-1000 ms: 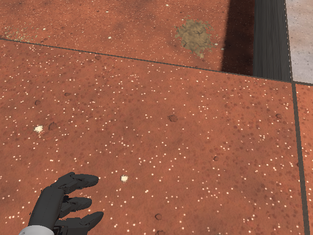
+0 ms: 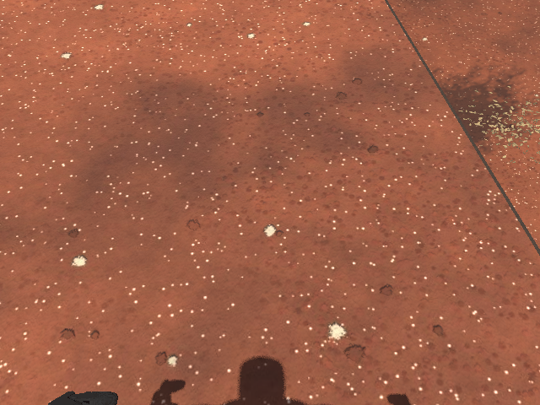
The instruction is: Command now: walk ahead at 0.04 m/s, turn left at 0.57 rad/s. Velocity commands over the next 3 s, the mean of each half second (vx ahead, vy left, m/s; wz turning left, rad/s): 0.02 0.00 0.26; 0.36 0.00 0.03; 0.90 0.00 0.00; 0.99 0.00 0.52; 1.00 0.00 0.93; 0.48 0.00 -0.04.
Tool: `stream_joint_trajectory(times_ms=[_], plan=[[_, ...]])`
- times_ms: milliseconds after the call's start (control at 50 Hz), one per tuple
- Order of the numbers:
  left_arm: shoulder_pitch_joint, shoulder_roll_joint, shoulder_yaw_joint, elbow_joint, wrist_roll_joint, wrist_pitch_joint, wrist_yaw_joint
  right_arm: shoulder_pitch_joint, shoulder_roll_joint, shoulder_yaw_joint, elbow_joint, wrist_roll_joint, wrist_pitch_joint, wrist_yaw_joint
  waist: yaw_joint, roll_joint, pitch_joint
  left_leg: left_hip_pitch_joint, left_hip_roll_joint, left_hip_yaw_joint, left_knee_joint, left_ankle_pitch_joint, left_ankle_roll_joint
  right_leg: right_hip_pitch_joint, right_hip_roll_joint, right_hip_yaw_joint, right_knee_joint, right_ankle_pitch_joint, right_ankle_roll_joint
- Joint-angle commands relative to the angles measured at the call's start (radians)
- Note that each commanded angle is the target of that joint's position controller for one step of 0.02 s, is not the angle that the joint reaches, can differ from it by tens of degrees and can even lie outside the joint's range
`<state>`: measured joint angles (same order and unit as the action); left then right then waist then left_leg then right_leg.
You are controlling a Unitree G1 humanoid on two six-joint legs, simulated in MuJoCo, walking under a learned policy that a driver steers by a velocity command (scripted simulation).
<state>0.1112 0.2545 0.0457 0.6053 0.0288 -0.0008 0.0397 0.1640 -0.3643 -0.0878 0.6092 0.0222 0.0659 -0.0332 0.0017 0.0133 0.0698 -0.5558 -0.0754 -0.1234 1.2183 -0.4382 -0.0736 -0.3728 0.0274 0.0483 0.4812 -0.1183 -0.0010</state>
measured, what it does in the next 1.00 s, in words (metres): steps on the spot: left foot, then right foot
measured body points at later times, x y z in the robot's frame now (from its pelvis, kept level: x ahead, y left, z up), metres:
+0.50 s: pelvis +0.01 +0.01 +0.00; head +0.02 +0.03 +0.45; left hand +0.11 +0.29 -0.11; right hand +0.19 -0.21 -0.10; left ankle -0.01 +0.12 -0.73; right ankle +0.02 -0.13 -0.73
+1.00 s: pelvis +0.09 -0.01 +0.01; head +0.10 -0.03 +0.46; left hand +0.04 +0.25 -0.11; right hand +0.27 -0.25 -0.10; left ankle +0.07 +0.11 -0.66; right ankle +0.01 -0.13 -0.73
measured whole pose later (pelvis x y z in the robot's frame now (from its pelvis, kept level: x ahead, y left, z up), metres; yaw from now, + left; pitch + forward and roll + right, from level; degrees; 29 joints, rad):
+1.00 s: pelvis +0.09 -0.01 +0.01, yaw +5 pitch +3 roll +0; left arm 0.48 0.25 0.05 0.84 0.03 -0.07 -0.02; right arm 0.19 -0.28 -0.06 0.76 -0.05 -0.04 0.05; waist 0.06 0.03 -0.04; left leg -0.54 0.03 0.01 1.04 -0.29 0.06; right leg -0.10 0.02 -0.01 0.39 -0.34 -0.04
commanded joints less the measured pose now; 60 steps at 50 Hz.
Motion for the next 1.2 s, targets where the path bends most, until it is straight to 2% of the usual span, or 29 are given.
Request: stream_joint_trajectory(times_ms=[20,140,200,220,240,260,280,340,400,440,480,500,540,640,660,680,720,740,780,800,840,860,880,900,920,960,1040,1140,1200], plan=[[-0.026,0.144,0.040,-0.059,-0.001,0.001,0.002,0.038,-0.024,-0.001,-0.054,-0.006,-0.016,-0.004,-0.003,-0.133,-0.146,0.012,0.035,0.073,-0.074,0.017,-0.016,0.146,-0.201,0.182,-0.176,0.100,-0.200],[0.018,0.180,0.054,-0.009,-0.031,0.013,-0.015,0.029,-0.023,0.015,-0.030,-0.011,-0.022,0.017,0.027,-0.217,-0.176,0.207,0.059,0.103,-0.477,0.021,0.029,0.186,-0.260,0.196,-0.169,0.015,-0.232],[0.077,0.168,0.045,0.036,-0.056,0.015,-0.016,0.097,-0.018,0.014,0.012,-0.018,-0.022,0.030,-0.012,-0.186,-0.162,0.427,0.041,0.121,-0.817,0.213,0.108,0.074,-0.224,0.143,-0.103,0.006,-0.152],[0.111,0.127,0.032,0.045,-0.043,0.007,-0.022,0.111,-0.058,0.010,0.007,-0.029,-0.022,0.028,-0.002,-0.065,-0.182,0.539,0.163,-0.033,-0.862,0.267,0.156,-0.028,-0.169,0.069,0.014,-0.105,-0.070],[0.090,0.059,0.011,0.001,-0.010,-0.011,-0.030,0.050,-0.133,-0.004,0.005,-0.046,-0.017,0.026,0.043,0.221,-0.159,0.452,0.356,-0.243,-0.880,0.343,0.275,-0.129,-0.041,-0.082,0.101,-0.302,0.015],[-0.006,0.123,0.027,-0.007,-0.010,-0.016,-0.021,0.024,-0.072,0.009,-0.016,-0.071,-0.030,0.026,-0.033,0.179,-0.132,0.337,0.382,-0.271,-0.929,0.275,0.336,-0.080,-0.067,-0.023,0.212,-0.377,0.041],[-0.009,0.137,0.036,0.001,-0.021,-0.014,-0.022,-0.016,-0.030,0.026,-0.009,-0.077,-0.045,0.024,-0.012,0.147,-0.107,0.315,0.344,-0.230,-0.929,0.262,0.317,-0.062,-0.072,-0.007,0.266,-0.351,0.046],[0.061,0.118,0.037,0.047,-0.012,0.004,-0.014,-0.062,-0.002,0.038,0.014,-0.044,-0.071,0.021,0.011,0.146,-0.093,0.336,0.267,-0.132,-0.868,0.477,0.270,-0.039,-0.081,-0.001,0.314,-0.297,0.080],[0.067,0.078,0.019,0.051,-0.026,0.002,-0.020,-0.043,0.012,0.042,0.039,-0.036,-0.065,0.023,0.006,0.124,-0.122,0.385,0.246,-0.105,-0.802,0.664,0.274,0.029,-0.074,-0.025,0.198,-0.292,0.090],[0.088,0.070,0.012,0.066,-0.028,-0.001,-0.023,-0.041,0.018,0.045,0.054,-0.024,-0.058,0.022,0.024,0.101,-0.133,0.390,0.225,-0.100,-0.774,0.649,0.250,0.130,-0.064,-0.041,-0.015,-0.097,0.082],[0.093,0.132,0.018,0.060,-0.010,0.001,-0.018,0.018,0.033,0.048,0.078,-0.035,-0.072,0.024,0.000,0.020,-0.144,0.338,0.171,-0.085,-0.766,0.433,0.175,0.257,-0.128,0.029,-0.061,0.221,0.056],[0.087,0.195,0.036,0.080,-0.020,0.004,-0.019,0.062,0.013,0.038,0.085,-0.035,-0.077,0.028,-0.044,-0.083,-0.121,0.314,0.124,-0.038,-0.797,0.363,0.145,0.232,-0.111,-0.001,0.008,0.154,0.019],[0.091,0.112,0.019,0.085,-0.013,0.001,-0.027,-0.016,0.006,0.037,0.097,-0.031,-0.074,0.024,0.013,-0.037,-0.094,0.331,0.102,-0.001,-0.765,0.281,0.116,0.179,-0.091,-0.004,-0.025,0.026,0.007],[0.083,0.094,0.010,0.105,-0.012,-0.013,-0.019,-0.019,0.033,0.036,0.126,-0.032,-0.056,0.010,0.009,-0.038,-0.077,0.328,0.098,0.005,-0.763,0.286,0.115,0.162,-0.083,-0.010,-0.035,-0.010,0.018],[0.109,0.095,0.011,0.119,-0.016,-0.011,-0.016,0.018,0.028,0.031,0.146,-0.027,-0.051,0.007,0.006,-0.025,-0.113,0.339,0.078,0.022,-0.767,0.071,0.125,0.161,-0.056,-0.037,-0.024,-0.216,0.009],[0.126,0.113,0.018,0.124,-0.028,-0.010,-0.013,0.044,-0.001,0.018,0.155,-0.017,-0.049,0.007,-0.002,-0.011,-0.075,0.298,0.073,0.012,-0.772,-0.201,0.146,0.104,-0.040,-0.042,-0.007,-0.464,-0.012],[0.095,0.117,0.018,0.097,-0.046,-0.030,-0.009,0.071,-0.028,0.010,0.145,0.000,-0.075,0.014,-0.026,0.028,0.048,0.222,0.151,-0.102,-0.840,-0.448,0.205,-0.040,-0.062,-0.004,0.018,-0.629,-0.048],[0.061,0.100,0.014,0.077,-0.056,-0.053,-0.011,0.081,-0.032,0.009,0.147,0.008,-0.098,0.017,-0.034,0.062,0.071,0.245,0.207,-0.181,-0.897,-0.428,0.232,-0.078,-0.060,-0.017,0.052,-0.523,-0.049],[0.063,0.065,0.011,0.073,-0.061,-0.090,-0.021,0.073,-0.060,-0.003,0.157,0.006,-0.125,0.024,-0.015,0.178,0.033,0.269,0.311,-0.323,-1.005,-0.387,0.286,-0.032,-0.036,-0.080,0.163,-0.282,-0.055],[0.102,0.069,0.013,0.085,-0.062,-0.101,-0.027,0.044,-0.046,0.001,0.145,0.009,-0.129,0.027,0.009,0.181,0.020,0.209,0.314,-0.319,-1.006,-0.359,0.286,0.054,-0.044,-0.072,0.154,-0.271,-0.076],[0.310,0.070,0.022,0.162,-0.063,-0.112,-0.036,-0.088,0.015,0.023,0.092,0.007,-0.131,0.035,0.123,0.119,-0.003,-0.005,0.206,-0.141,-0.857,-0.260,0.214,0.367,-0.036,-0.073,0.022,-0.284,-0.112],[0.438,0.144,0.044,0.198,-0.048,-0.119,-0.037,-0.143,0.082,0.042,0.048,0.008,-0.143,0.036,0.162,-0.080,-0.020,-0.180,0.096,0.024,-0.568,-0.135,0.134,0.507,-0.177,0.194,-0.118,-0.493,-0.168],[0.535,0.280,0.081,0.221,0.026,-0.090,-0.056,-0.220,0.044,0.027,0.002,-0.074,-0.133,0.055,0.213,-0.328,-0.012,-0.412,0.022,0.150,-0.293,-0.085,0.124,0.605,-0.404,0.632,-0.362,-0.782,-0.251],[0.473,0.204,0.063,0.199,0.034,-0.073,-0.057,-0.238,-0.001,0.013,-0.007,-0.098,-0.128,0.059,0.171,-0.153,0.054,-0.473,0.089,0.062,-0.185,-0.005,0.143,0.551,-0.429,0.675,-0.365,-0.738,-0.260],[0.412,0.173,0.053,0.182,0.022,-0.069,-0.057,-0.197,0.012,0.013,0.009,-0.084,-0.129,0.069,0.119,-0.083,0.055,-0.460,0.121,0.056,-0.149,0.092,0.146,0.519,-0.389,0.568,-0.331,-0.645,-0.238],[0.374,0.146,0.042,0.181,0.011,-0.075,-0.055,-0.123,0.024,0.016,0.030,-0.079,-0.130,0.091,0.069,-0.091,-0.004,-0.375,0.151,0.080,-0.135,0.153,0.141,0.474,-0.316,0.420,-0.353,-0.551,-0.203],[0.394,0.099,0.027,0.216,-0.007,-0.092,-0.053,-0.198,0.045,0.032,0.002,-0.071,-0.106,0.111,0.064,-0.113,0.057,-0.324,0.151,0.142,-0.254,0.273,0.103,0.381,-0.238,0.218,-0.437,-0.304,-0.191],[0.421,0.144,0.034,0.262,-0.013,-0.100,-0.051,-0.307,0.056,0.050,-0.044,-0.059,-0.102,0.115,0.074,-0.140,0.075,-0.070,0.115,0.221,-0.538,0.338,0.138,0.341,-0.253,0.064,-0.483,0.054,-0.169],[0.423,0.185,0.037,0.295,-0.015,-0.095,-0.046,-0.191,0.021,0.034,-0.020,-0.064,-0.101,0.085,-0.005,-0.158,-0.018,0.172,0.026,0.270,-0.586,0.232,0.198,0.399,-0.271,-0.028,-0.237,0.739,-0.142]])
Next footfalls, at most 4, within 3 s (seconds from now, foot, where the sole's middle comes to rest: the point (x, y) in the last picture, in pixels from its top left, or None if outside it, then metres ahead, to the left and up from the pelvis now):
0.22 left None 0.03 0.12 -0.77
0.46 right None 0.06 -0.13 -0.77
1.24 left None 0.40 0.15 -0.77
1.70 right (273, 251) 0.88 0.03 -0.77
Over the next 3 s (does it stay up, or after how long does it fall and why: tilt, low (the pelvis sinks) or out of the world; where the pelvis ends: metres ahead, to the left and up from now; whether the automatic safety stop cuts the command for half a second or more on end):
stays up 1.56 0.65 -0.01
